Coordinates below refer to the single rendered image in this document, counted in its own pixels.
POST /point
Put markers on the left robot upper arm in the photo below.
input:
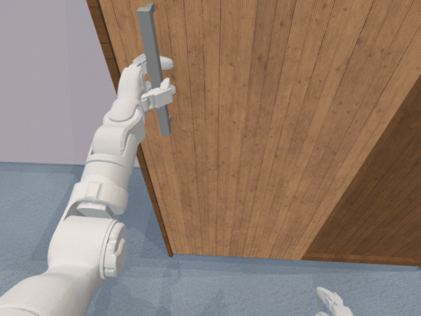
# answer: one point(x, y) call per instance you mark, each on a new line
point(85, 252)

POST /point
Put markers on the left robot forearm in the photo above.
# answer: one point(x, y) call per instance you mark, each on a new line
point(102, 190)

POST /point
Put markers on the left robot hand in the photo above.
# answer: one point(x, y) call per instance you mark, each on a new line
point(132, 84)

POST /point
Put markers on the right robot hand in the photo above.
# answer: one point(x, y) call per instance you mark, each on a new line
point(333, 302)

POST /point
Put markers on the wardrobe door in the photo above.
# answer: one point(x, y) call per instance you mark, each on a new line
point(278, 103)
point(379, 214)

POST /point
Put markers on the handle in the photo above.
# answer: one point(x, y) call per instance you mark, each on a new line
point(150, 45)

